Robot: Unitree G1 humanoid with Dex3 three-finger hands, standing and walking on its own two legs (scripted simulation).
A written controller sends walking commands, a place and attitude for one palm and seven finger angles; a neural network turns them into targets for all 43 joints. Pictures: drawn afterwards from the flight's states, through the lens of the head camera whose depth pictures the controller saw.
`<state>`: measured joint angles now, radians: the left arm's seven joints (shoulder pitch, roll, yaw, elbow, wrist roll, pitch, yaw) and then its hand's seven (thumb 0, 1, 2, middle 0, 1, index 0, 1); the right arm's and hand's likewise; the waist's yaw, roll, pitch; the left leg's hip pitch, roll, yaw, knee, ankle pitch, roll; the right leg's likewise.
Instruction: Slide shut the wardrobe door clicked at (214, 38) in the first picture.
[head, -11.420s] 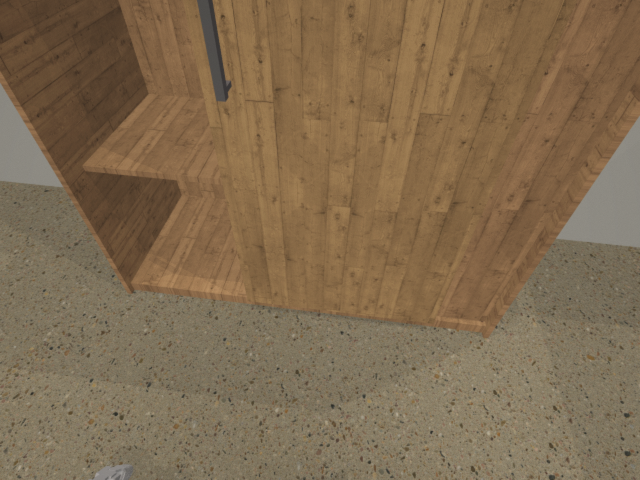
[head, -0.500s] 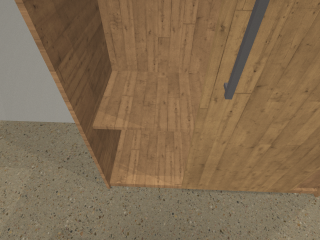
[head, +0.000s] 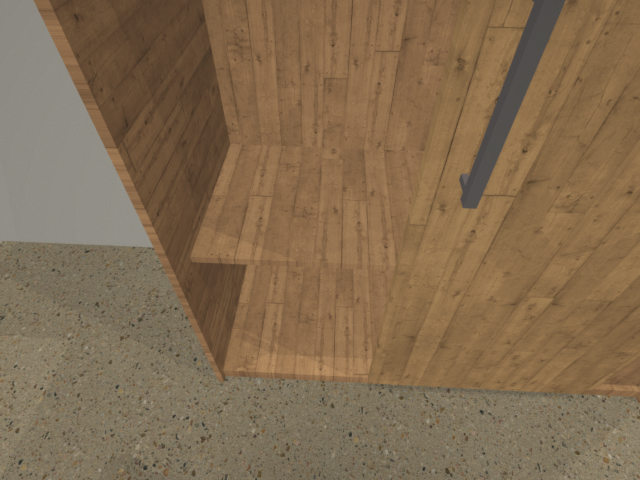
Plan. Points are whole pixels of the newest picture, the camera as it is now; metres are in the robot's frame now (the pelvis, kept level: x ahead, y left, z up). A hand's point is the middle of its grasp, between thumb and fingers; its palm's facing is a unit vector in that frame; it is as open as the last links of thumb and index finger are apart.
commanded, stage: look again from close up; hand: right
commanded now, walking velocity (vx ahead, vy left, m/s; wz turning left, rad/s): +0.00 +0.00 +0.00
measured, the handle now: (497, 112) +0.50 -0.19 +0.23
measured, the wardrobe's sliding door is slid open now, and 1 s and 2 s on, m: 0.46 0.46 0.46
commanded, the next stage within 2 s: raise the hand with hooked fingers in 0.74 s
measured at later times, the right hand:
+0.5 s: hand out of the picture -0.02 -0.14 -0.18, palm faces +0.05 +0.99 -0.15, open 7.3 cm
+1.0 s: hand out of the picture +0.12 -0.20 -0.07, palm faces +0.23 +0.93 -0.27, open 7.3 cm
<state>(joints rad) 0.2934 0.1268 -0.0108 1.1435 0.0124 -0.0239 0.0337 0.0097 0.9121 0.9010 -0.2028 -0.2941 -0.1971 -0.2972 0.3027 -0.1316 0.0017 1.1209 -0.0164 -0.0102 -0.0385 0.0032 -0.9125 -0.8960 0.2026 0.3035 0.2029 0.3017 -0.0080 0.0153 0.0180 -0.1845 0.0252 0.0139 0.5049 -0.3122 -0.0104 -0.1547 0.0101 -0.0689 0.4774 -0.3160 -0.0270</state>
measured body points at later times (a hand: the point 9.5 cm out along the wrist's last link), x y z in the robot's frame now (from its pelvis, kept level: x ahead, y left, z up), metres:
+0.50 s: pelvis +0.00 +0.01 +0.00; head +0.01 +0.01 +0.45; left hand -0.01 +0.22 -0.16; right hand -0.02 -0.20 -0.16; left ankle -0.03 +0.12 -0.74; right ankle -0.04 -0.10 -0.74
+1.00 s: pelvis -0.01 +0.01 +0.00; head +0.00 +0.03 +0.45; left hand +0.05 +0.26 -0.14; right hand +0.10 -0.25 -0.05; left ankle -0.03 +0.12 -0.74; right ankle -0.04 -0.10 -0.74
